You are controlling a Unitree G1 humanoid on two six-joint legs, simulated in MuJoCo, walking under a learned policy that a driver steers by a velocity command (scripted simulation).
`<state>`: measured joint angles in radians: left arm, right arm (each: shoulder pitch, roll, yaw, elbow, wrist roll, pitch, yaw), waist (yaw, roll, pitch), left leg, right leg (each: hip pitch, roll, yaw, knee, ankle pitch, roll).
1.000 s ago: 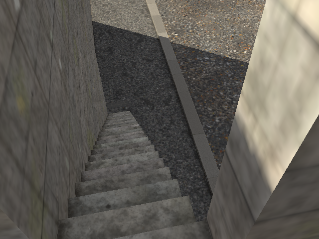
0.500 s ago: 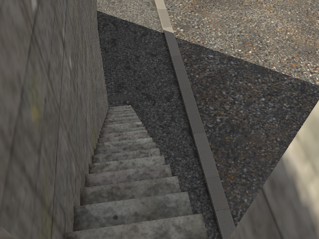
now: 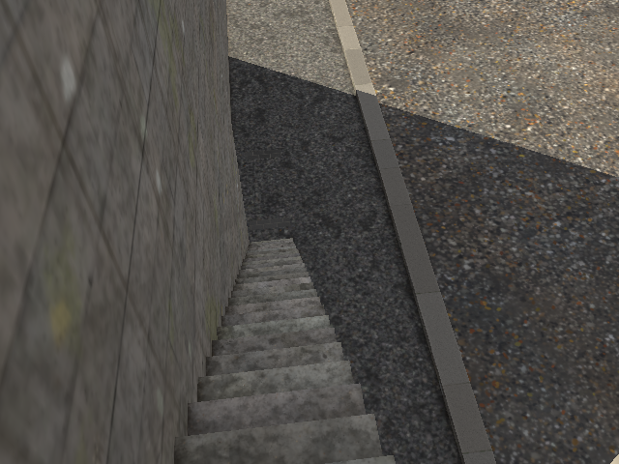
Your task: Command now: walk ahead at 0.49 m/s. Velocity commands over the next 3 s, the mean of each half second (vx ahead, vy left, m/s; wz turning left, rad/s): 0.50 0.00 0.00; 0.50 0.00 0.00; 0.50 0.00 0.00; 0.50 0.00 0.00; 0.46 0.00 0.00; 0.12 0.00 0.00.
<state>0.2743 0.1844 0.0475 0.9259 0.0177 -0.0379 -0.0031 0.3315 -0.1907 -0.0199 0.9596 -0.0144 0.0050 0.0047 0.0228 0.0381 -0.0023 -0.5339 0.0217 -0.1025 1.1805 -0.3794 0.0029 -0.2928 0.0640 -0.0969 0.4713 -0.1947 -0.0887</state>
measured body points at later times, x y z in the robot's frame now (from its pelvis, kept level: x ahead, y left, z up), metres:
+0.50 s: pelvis +0.16 +0.07 -0.05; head +0.15 +0.07 +0.40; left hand +0.24 +0.33 -0.18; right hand +0.08 -0.17 -0.19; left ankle +0.06 +0.17 -0.73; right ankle +0.15 -0.07 -0.66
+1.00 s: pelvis +0.32 +0.05 -0.25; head +0.33 +0.04 +0.20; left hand +0.26 +0.28 -0.39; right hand +0.45 -0.17 -0.38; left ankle +0.42 +0.20 -0.84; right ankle +0.31 -0.05 -0.95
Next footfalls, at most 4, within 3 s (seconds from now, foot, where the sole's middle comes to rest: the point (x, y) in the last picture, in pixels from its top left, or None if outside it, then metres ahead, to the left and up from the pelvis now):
0.34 left None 0.10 0.18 -0.77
0.78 right None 0.35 -0.05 -0.99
1.28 left None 0.54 0.24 -1.20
1.86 right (317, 452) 0.79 0.06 -1.42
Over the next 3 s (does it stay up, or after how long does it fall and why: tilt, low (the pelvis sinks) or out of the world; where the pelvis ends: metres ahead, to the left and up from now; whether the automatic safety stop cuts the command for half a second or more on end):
stays up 1.12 0.24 -1.07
